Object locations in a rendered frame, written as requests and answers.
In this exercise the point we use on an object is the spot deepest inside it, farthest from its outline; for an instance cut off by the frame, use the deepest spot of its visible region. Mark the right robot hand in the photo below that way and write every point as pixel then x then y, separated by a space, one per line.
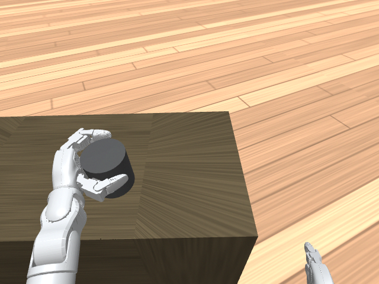
pixel 316 271

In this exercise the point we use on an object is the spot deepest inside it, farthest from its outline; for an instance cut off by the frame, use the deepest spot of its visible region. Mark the left robot arm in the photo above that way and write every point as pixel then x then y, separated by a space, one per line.
pixel 55 254

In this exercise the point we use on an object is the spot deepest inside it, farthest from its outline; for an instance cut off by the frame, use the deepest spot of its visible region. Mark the left robot hand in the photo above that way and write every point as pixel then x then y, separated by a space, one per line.
pixel 68 172

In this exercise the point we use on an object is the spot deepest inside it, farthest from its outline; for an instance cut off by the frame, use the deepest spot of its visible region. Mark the can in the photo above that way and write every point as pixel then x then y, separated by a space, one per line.
pixel 106 158

